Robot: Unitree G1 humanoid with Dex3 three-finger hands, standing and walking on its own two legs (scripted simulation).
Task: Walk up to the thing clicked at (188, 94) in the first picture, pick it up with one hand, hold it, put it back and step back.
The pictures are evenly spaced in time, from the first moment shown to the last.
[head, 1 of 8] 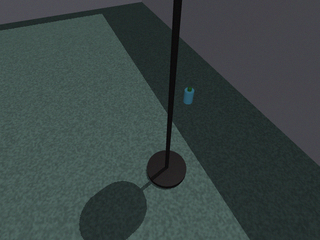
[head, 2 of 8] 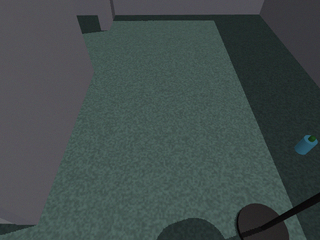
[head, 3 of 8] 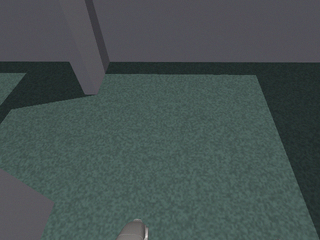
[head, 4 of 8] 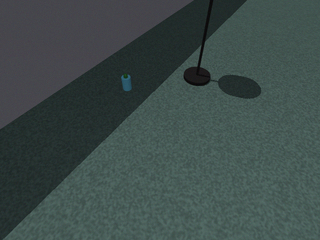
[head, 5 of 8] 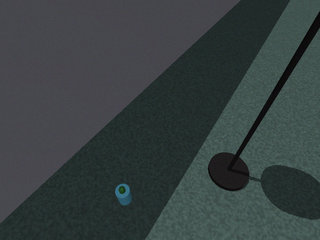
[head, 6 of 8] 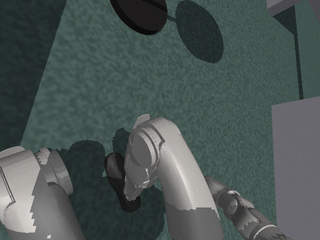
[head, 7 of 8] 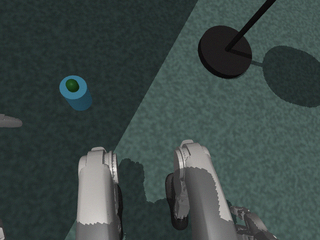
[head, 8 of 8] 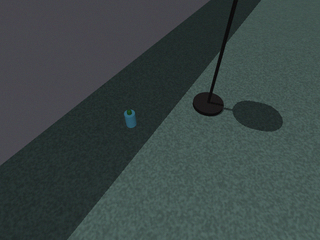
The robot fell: no
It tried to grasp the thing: yes
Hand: left
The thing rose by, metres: 0.01
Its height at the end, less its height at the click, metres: +0.00
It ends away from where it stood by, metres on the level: 0.03
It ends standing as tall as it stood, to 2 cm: yes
